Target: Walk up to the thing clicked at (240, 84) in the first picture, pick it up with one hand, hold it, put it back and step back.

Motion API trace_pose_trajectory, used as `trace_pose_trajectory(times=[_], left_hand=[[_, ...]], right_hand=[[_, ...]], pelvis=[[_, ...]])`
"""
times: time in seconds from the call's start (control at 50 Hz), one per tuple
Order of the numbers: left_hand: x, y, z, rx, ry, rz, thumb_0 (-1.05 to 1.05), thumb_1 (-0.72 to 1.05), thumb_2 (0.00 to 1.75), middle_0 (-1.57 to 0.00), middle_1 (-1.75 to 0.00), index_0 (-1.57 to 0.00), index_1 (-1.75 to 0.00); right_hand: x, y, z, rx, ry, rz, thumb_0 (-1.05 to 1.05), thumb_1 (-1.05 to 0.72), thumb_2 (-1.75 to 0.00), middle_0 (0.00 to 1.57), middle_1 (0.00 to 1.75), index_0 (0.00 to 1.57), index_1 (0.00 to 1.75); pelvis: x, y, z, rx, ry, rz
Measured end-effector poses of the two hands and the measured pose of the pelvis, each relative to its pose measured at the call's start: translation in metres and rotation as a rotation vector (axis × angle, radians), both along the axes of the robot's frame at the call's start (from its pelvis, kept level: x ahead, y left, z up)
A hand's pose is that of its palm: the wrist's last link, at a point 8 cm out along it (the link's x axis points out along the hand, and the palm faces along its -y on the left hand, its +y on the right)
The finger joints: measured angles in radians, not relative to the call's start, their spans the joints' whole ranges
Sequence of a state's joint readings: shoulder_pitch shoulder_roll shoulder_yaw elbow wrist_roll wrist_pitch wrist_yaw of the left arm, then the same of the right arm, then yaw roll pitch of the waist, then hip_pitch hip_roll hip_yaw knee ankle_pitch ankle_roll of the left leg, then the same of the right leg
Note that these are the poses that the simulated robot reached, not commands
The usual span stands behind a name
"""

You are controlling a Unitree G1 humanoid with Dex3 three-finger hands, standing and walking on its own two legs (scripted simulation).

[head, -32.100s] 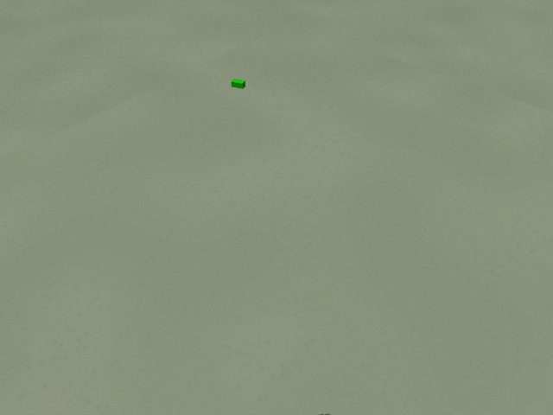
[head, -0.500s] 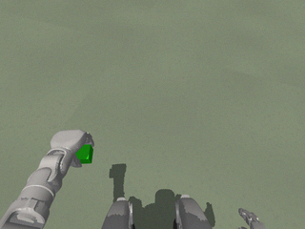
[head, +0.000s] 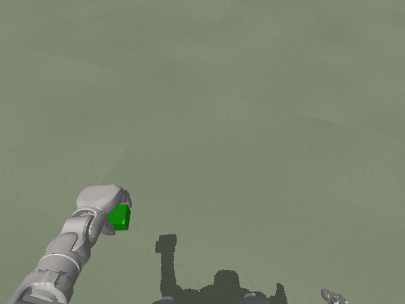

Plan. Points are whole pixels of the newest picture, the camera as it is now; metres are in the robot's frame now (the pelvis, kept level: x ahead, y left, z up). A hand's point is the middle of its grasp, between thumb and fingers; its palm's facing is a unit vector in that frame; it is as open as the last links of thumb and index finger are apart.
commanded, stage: hold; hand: left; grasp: from above
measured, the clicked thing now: (109, 218) +0.33 +0.23 -0.10
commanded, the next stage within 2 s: crouch in 1.90 s
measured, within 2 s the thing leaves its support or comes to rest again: neither
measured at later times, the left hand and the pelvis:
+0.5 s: hand (103, 207) +0.33 +0.22 -0.02, palm faces -0.46 -0.03 -0.89, open 7.6 cm; pelvis +0.02 +0.00 +0.02, yaw +0 degrees
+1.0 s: hand (103, 213) +0.30 +0.21 +0.00, palm faces -0.45 -0.03 -0.89, open 7.6 cm; pelvis +0.01 -0.01 +0.03, yaw -1 degrees
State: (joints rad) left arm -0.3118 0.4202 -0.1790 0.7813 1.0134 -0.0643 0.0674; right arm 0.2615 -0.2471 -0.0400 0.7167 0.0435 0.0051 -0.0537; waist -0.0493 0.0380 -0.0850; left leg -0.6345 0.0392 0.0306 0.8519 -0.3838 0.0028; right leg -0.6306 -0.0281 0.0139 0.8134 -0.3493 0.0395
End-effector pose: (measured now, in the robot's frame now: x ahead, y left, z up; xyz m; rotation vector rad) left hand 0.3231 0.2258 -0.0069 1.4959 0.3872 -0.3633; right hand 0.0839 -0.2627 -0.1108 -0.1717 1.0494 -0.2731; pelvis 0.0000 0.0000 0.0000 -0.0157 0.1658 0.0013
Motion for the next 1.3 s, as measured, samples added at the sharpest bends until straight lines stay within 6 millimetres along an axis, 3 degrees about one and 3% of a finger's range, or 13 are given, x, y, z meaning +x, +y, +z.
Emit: trace_pose_trajectory(times=[0.42, 1.3], left_hand=[[0.01, -0.002, 0.036, 0.0, 0.002, -0.032, 0.0, 0.35, 0.17, -0.97, -0.16, -0.98, -0.16], [-0.023, -0.018, 0.071, -0.011, -0.021, -0.054, 0.0, 0.36, 0.14, -0.97, -0.16, -0.97, -0.16]], right_hand=[[0.038, 0.0, 0.02, 0.016, -0.052, 0.01, 0.01, -0.9, -0.9, 0.2, 0.29, 0.2, 0.29], [0.05, 0.001, 0.038, 0.036, -0.146, 0.038, 0.01, -0.91, -0.9, 0.2, 0.29, 0.2, 0.29]], pelvis=[[0.019, -0.001, 0.017, 0.008, -0.052, -0.008], [0.002, -0.009, 0.031, 0.023, -0.146, -0.015]])
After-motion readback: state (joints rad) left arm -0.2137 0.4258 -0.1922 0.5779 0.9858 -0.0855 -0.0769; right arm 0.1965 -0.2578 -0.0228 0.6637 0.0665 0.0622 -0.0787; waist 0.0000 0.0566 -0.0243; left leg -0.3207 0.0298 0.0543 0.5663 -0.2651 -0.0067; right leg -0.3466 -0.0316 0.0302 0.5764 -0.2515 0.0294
